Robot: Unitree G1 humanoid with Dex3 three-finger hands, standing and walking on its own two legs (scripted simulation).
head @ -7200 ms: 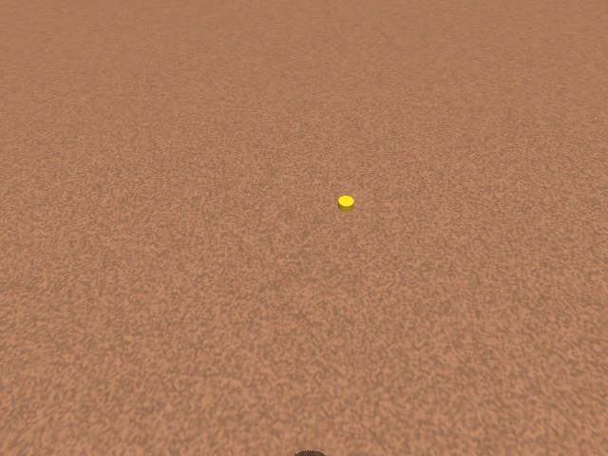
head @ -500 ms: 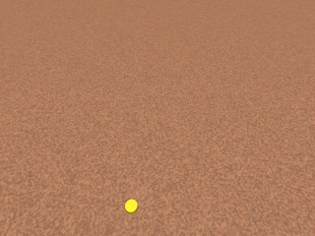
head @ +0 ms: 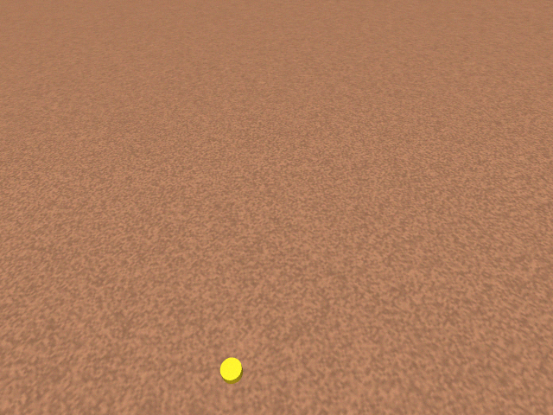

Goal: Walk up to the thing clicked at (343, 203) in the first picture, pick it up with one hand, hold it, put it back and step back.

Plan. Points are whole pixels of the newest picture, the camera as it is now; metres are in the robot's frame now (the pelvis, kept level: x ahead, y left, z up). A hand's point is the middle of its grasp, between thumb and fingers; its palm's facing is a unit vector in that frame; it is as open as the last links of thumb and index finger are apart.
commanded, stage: walk up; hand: left
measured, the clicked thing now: (231, 370) +0.44 +0.21 -0.76
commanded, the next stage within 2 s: stand in 0.18 s
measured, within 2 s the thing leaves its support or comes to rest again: neither
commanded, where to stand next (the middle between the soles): +0.04 -0.02 m, yaw -1 degrees
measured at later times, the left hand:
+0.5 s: hand out of the picture +0.09 +0.24 -0.15, palm faces -0.05 -0.94 -0.34, open 7.4 cm
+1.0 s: hand out of the picture +0.05 +0.25 -0.15, palm faces -0.03 -0.94 -0.33, open 7.4 cm
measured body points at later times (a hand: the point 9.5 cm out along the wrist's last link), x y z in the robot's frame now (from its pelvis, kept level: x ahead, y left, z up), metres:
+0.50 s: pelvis -0.01 -0.01 +0.01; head +0.00 -0.01 +0.46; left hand +0.09 +0.29 -0.12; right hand +0.06 -0.31 -0.13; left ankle +0.00 +0.12 -0.74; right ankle -0.02 -0.13 -0.74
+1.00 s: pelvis -0.01 -0.01 +0.01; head +0.00 -0.01 +0.46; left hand +0.06 +0.30 -0.13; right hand +0.07 -0.31 -0.13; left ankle +0.00 +0.12 -0.74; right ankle -0.02 -0.13 -0.74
